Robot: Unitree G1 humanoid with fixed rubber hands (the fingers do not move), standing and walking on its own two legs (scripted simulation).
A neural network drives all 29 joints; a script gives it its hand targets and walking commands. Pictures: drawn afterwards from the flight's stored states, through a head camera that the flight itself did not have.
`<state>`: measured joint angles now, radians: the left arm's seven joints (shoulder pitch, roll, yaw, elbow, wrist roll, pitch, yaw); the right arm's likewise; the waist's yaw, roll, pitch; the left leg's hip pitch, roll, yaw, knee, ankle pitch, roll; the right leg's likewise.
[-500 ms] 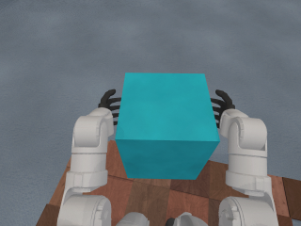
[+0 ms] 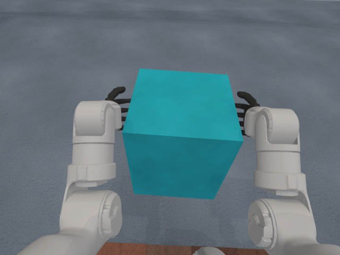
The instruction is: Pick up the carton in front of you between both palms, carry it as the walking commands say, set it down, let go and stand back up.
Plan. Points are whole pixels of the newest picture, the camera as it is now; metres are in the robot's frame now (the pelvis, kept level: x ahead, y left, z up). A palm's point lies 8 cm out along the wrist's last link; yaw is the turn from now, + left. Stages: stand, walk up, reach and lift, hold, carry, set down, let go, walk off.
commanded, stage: carry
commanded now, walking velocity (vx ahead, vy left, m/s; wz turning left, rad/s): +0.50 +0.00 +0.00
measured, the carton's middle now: (178, 137) +0.38 -0.02 +0.07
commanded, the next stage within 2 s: none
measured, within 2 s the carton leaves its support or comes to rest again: neither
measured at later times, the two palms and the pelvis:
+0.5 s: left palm (118, 62) +0.66 +0.16 +0.11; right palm (207, 57) +0.70 -0.14 +0.11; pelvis +0.32 -0.03 +0.01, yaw +3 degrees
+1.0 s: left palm (126, 33) +1.00 +0.17 +0.05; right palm (192, 34) +0.98 -0.13 +0.06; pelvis +0.64 +0.03 -0.04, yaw +2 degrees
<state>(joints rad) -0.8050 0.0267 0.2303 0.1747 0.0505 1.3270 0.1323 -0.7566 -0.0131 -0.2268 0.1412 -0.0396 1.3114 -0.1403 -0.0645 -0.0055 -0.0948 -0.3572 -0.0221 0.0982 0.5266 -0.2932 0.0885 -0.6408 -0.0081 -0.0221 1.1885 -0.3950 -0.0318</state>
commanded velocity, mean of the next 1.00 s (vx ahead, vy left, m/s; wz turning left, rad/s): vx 0.50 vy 0.00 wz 0.00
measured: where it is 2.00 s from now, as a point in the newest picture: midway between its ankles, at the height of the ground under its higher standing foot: (159, 119)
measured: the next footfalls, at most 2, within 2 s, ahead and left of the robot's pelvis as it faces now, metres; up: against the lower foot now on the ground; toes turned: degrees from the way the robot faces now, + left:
right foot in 0.24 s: +0.32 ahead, -0.11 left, +0.00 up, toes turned +3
left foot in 0.64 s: +0.58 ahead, +0.09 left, -0.04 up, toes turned +6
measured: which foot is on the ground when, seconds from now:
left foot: down 0.00-0.28, up 0.30-0.62, down 0.64-1.00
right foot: up 0.00-0.22, down 0.24-0.64, up 0.66-1.00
